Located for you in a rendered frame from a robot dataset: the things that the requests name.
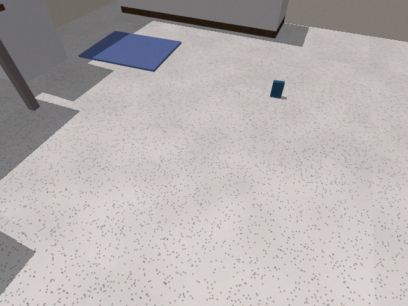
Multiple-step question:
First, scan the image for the table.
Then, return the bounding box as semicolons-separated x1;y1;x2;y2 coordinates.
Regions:
0;4;40;111

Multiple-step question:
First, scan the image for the carton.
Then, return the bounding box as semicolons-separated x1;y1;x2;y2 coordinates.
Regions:
270;80;285;98

